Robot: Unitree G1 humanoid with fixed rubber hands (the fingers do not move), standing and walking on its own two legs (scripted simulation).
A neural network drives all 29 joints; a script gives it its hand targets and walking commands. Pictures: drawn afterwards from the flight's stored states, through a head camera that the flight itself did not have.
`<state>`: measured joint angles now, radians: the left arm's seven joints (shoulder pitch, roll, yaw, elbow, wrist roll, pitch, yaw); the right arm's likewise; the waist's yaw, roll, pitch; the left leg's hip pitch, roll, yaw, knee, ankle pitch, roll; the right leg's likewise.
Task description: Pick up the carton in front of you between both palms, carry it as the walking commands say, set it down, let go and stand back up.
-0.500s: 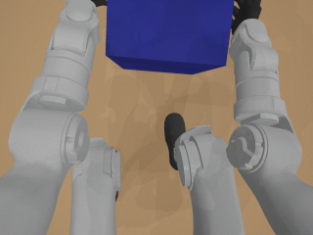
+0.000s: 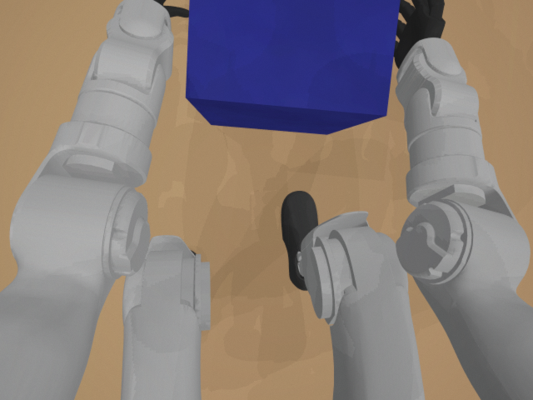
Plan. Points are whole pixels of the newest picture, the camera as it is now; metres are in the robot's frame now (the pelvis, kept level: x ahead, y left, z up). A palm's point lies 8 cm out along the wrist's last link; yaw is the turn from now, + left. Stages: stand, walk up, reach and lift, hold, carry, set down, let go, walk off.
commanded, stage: set down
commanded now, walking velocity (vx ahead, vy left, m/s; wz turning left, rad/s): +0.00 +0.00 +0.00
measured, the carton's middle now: (282, 47) +0.53 -0.11 -0.25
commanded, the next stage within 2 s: let go in 1.88 s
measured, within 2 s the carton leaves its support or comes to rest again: rests again in 0.62 s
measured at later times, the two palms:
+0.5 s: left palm (158, 10) +0.56 +0.05 -0.19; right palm (418, 47) +0.50 -0.26 -0.17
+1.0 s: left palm out of the picture +0.59 +0.09 -0.16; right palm (435, 46) +0.50 -0.28 -0.16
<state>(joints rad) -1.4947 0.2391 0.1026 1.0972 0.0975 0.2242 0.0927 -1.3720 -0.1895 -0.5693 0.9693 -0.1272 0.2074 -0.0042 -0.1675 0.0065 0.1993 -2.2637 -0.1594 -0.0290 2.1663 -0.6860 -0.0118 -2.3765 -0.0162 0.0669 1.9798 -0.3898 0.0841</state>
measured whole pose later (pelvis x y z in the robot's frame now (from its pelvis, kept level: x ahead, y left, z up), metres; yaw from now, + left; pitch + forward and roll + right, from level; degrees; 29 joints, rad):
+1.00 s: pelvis -0.01 -0.02 +0.00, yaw -1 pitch +41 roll -3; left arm -1.54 0.45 -0.08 1.04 -0.13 0.14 0.06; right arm -1.36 -0.29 -0.35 1.03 0.18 0.03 -0.11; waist -0.14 0.00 0.31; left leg -2.21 -0.12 -0.07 2.20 -0.70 -0.04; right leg -2.33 -0.02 0.01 2.00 -0.38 0.04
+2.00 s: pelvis +0.03 -0.02 +0.24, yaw +1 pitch +46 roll +1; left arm -1.21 0.33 0.21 0.97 0.08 0.19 -0.04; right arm -0.93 -0.13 -0.41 0.67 -0.03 0.17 -0.06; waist -0.14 0.04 -0.08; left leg -1.57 -0.07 -0.06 1.22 -0.45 -0.02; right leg -1.68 -0.01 0.03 1.10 -0.23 0.02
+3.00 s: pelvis +0.13 -0.01 +0.38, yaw -2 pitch -1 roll -1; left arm 0.22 0.20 0.04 0.44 0.00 0.06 -0.06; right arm 0.23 -0.23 -0.04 0.41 -0.01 0.08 0.07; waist 0.00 0.04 0.08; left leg -0.08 -0.01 -0.06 0.43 -0.34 0.02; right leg -0.21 0.00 0.03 0.40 -0.17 0.03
